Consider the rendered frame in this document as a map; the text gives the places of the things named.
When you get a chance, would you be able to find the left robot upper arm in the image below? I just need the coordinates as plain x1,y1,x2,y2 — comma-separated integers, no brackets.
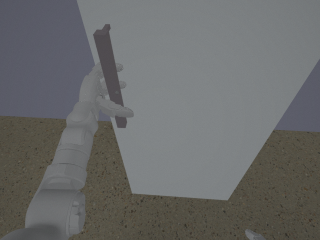
0,189,86,240

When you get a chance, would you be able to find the left robot forearm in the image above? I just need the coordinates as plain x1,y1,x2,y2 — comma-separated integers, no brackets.
25,101,100,228

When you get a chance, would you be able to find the handle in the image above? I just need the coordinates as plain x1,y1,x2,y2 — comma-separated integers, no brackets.
93,24,127,128

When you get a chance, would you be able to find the fridge door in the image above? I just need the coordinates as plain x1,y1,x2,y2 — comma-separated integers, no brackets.
77,0,320,201

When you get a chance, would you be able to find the robot left hand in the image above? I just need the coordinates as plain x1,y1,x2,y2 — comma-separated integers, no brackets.
78,61,134,118

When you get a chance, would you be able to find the robot right hand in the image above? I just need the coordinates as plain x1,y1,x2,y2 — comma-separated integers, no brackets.
245,229,266,240

